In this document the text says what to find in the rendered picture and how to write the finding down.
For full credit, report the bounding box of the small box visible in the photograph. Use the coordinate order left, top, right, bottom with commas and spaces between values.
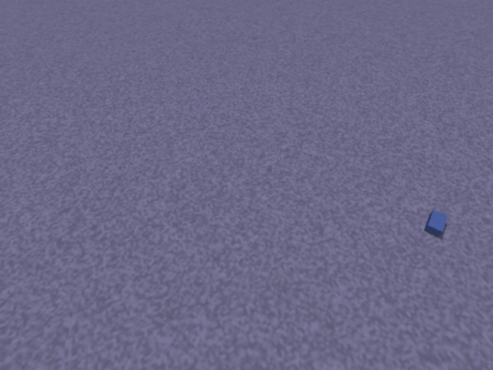
424, 210, 448, 237

